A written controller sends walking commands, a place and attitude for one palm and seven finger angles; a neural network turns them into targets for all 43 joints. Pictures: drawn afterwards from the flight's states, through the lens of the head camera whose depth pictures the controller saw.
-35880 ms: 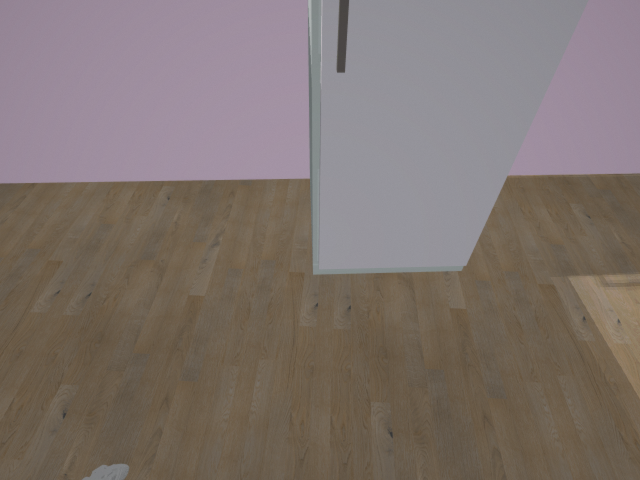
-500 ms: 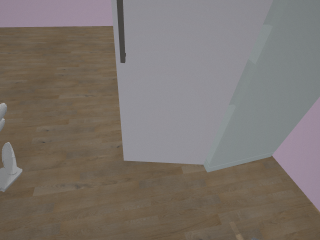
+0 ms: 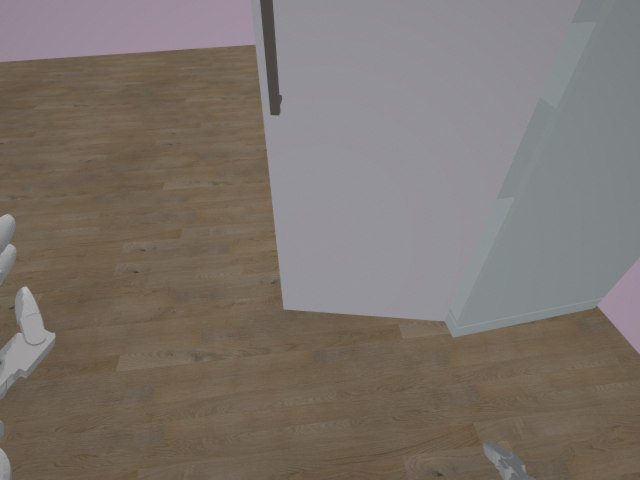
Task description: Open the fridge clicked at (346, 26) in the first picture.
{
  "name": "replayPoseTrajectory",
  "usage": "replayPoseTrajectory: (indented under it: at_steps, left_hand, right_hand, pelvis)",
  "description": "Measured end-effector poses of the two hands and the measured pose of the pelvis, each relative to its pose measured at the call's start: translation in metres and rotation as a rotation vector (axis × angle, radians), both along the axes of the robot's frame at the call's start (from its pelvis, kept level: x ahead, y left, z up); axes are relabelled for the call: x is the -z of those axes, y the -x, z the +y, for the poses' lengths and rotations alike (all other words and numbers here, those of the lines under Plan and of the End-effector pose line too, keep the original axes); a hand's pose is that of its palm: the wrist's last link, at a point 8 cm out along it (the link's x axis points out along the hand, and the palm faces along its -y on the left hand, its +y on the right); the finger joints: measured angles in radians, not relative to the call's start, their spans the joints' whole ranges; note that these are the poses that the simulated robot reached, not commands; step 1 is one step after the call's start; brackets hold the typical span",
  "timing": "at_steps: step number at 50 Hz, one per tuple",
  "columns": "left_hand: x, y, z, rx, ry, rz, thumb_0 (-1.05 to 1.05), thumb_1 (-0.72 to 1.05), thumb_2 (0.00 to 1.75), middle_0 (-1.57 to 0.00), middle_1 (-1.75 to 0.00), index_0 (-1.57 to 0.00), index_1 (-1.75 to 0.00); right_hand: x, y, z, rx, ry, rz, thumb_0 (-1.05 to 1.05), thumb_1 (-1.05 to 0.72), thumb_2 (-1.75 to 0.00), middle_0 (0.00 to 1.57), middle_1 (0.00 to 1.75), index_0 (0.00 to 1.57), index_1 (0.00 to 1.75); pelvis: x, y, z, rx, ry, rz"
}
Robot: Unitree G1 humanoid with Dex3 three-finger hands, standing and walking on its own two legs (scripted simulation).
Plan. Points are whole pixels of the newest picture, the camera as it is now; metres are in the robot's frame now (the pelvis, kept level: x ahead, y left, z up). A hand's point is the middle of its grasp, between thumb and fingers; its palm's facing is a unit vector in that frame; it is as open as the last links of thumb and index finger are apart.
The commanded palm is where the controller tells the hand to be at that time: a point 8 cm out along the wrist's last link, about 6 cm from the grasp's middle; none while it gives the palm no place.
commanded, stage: stop stepping back and stand still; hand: left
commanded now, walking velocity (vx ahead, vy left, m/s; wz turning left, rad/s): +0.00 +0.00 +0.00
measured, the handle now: (270, 21) +0.77 +0.17 +0.26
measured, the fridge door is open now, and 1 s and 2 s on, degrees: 73 73 73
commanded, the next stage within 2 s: let the arm hang, fingers relaxed in 0.86 s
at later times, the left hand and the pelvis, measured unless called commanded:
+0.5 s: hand (51, 313) +0.22 +0.29 +0.15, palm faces +0.41 -0.80 -0.44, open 7.4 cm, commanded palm +0.16 +0.33 +0.18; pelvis +0.02 +0.03 +0.00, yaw -1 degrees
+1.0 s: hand (52, 326) +0.22 +0.31 +0.13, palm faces +0.35 -0.82 -0.46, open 7.4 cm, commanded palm none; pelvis +0.01 +0.05 +0.00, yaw +0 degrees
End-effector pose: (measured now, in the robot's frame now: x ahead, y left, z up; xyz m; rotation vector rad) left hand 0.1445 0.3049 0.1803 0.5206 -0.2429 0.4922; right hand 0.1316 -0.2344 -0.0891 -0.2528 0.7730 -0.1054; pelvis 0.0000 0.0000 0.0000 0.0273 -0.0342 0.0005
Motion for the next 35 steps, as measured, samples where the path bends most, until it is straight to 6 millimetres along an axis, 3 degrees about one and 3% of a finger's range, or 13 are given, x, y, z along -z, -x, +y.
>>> replayPoseTrajectory:
  at_steps: [6,14,24,35]
  left_hand:
    - [0.006,-0.019,0.002,0.063,0.015,-0.011,0.01,0.89,0.9,-0.21,-0.3,-0.21,-0.3]
    - [-0.004,-0.035,0.012,0.114,-0.048,0.026,0.01,0.88,0.9,-0.21,-0.3,-0.22,-0.3]
    - [0.008,-0.037,0.025,0.092,0.01,0.072,0.01,0.88,0.9,-0.21,-0.3,-0.22,-0.3]
    - [0.005,-0.036,0.035,0.1,0.004,0.05,0.01,0.89,0.9,-0.21,-0.3,-0.21,-0.3]
  right_hand:
    - [-0.016,-0.028,-0.002,0.03,0.044,-0.07,0.02,-0.91,-0.9,0.21,0.3,0.2,0.3]
    - [-0.029,-0.048,0.019,0.031,0.011,-0.129,0.01,-0.91,-0.9,0.21,0.3,0.2,0.3]
    - [-0.019,-0.039,0.041,0.025,-0.007,-0.061,0.01,-0.91,-0.9,0.21,0.3,0.21,0.3]
    - [-0.019,-0.027,0.046,0.039,0.009,-0.041,0.02,-0.91,-0.9,0.21,0.3,0.21,0.3]
  pelvis:
    - [0.003,-0.006,0.011,0.008,0.023,-0.004]
    - [-0.001,-0.014,0.021,0.02,0.034,0.028]
    - [-0.002,-0.017,0.033,0.023,0.041,0.036]
    - [-0.004,-0.014,0.043,0.022,0.044,0.036]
